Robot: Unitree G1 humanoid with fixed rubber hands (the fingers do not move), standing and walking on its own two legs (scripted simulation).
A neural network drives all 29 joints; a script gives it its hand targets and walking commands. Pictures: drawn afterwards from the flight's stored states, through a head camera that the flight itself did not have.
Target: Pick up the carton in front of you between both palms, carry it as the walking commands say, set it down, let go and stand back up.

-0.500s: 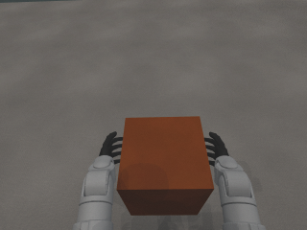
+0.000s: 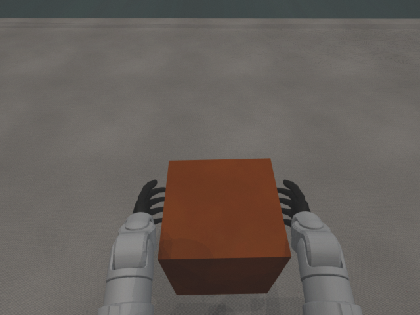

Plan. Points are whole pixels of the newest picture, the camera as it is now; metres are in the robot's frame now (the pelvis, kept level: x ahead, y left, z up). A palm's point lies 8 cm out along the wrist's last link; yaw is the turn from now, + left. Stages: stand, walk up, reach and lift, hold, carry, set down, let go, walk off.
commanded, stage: carry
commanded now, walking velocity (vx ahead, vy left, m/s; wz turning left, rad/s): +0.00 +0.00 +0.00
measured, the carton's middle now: (220, 230) +0.31 +0.00 -0.05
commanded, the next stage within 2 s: hold in 1.70 s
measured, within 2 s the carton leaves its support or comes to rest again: neither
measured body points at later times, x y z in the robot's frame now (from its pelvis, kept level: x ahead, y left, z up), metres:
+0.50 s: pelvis -0.01 -0.01 +0.00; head -0.02 -0.01 +0.45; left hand +0.29 +0.14 +0.02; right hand +0.28 -0.16 +0.02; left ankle +0.00 +0.10 -0.74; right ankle -0.10 -0.11 -0.74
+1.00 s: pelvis -0.06 -0.02 +0.00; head -0.07 -0.02 +0.45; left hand +0.25 +0.13 +0.03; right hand +0.24 -0.17 +0.03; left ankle +0.00 +0.10 -0.74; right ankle -0.11 -0.11 -0.74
